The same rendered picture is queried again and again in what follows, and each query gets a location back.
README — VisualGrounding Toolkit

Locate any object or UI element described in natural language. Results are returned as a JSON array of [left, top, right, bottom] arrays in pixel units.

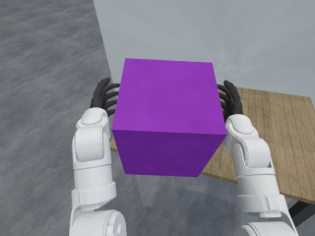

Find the robot left upper arm
[[70, 209, 127, 236]]

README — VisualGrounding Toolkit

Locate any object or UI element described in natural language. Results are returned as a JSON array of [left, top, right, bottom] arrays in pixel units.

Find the robot right forearm
[[222, 114, 299, 236]]

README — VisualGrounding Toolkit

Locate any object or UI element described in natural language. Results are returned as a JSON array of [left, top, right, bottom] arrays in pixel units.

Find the table
[[109, 85, 315, 227]]

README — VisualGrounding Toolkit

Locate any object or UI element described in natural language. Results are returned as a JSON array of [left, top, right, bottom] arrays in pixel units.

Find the carton
[[111, 58, 227, 177]]

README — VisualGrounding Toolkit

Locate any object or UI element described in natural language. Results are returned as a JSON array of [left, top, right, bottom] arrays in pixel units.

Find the robot left forearm
[[69, 107, 117, 236]]

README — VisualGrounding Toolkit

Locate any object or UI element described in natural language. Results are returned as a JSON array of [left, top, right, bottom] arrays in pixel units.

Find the robot right upper arm
[[238, 221, 297, 236]]

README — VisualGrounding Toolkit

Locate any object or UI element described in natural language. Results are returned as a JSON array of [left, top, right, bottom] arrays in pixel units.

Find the robot right hand
[[217, 80, 244, 123]]

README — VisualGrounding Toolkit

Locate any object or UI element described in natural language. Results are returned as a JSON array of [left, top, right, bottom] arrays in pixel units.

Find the robot left hand
[[90, 77, 120, 117]]

